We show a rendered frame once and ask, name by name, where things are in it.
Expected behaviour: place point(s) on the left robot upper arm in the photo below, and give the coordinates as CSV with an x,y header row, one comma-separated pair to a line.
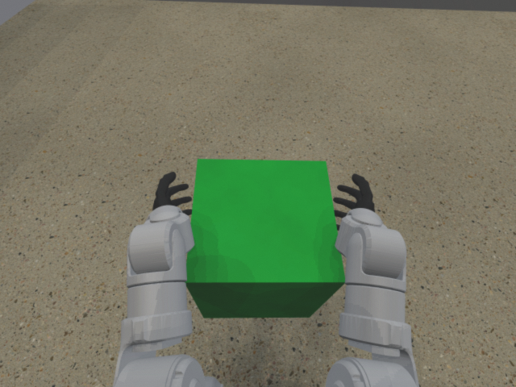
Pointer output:
x,y
162,371

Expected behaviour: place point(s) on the left robot forearm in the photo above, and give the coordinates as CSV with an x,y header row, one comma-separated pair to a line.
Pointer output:
x,y
157,315

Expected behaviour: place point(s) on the right robot upper arm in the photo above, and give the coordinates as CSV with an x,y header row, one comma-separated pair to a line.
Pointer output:
x,y
357,372

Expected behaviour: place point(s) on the right robot forearm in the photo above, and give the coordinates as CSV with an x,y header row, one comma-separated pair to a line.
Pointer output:
x,y
375,303

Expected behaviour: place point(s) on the right robot hand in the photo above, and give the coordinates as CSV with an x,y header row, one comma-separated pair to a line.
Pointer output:
x,y
363,196

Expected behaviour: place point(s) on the left robot hand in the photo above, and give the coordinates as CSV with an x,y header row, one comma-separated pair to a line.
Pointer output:
x,y
163,193

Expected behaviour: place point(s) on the carton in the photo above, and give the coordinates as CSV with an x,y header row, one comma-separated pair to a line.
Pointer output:
x,y
264,234

